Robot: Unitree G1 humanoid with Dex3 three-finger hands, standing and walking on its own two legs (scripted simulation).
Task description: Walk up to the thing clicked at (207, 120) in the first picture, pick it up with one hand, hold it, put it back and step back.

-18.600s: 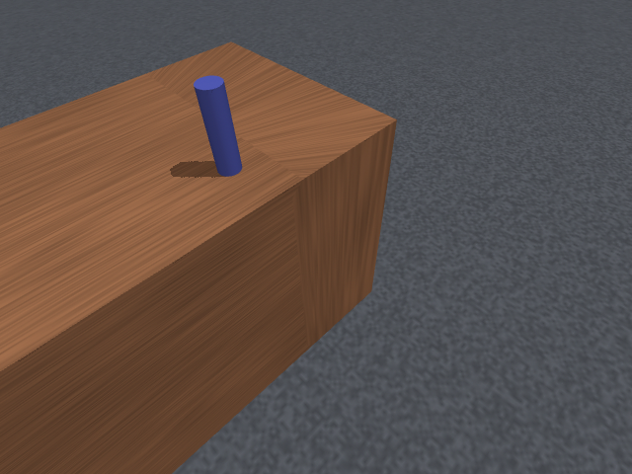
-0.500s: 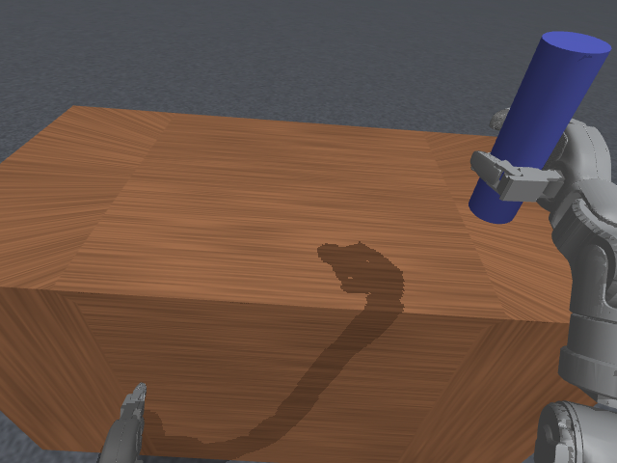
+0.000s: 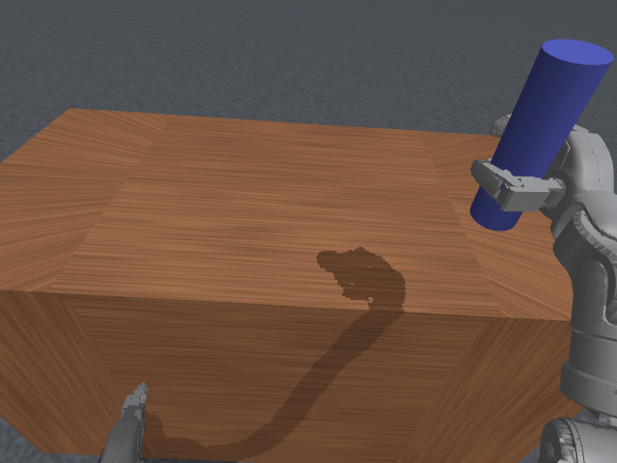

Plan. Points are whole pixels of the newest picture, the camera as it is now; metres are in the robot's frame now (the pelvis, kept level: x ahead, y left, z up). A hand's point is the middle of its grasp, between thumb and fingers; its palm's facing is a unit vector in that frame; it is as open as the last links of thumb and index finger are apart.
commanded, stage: hold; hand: right
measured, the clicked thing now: (527, 148) +0.34 -0.18 +0.31
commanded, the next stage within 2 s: crouch in 0.56 s
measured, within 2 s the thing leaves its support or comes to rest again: neither
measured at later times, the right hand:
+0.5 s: hand (500, 159) +0.35 -0.17 +0.28, palm faces +0.15 +0.99 -0.02, open 7.7 cm
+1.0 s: hand (478, 189) +0.38 -0.18 +0.22, palm faces +0.18 +0.98 +0.00, open 7.6 cm
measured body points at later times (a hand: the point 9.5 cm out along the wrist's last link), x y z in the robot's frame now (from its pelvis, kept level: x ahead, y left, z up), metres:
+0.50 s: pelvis +0.01 +0.00 +0.00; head -0.04 +0.03 +0.45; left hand +0.17 +0.26 -0.08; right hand +0.34 -0.22 +0.29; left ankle -0.01 +0.13 -0.73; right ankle +0.04 -0.14 -0.73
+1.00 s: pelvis -0.01 +0.00 +0.00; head -0.04 +0.02 +0.45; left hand +0.16 +0.26 -0.08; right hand +0.37 -0.23 +0.23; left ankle -0.01 +0.13 -0.73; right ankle +0.04 -0.14 -0.73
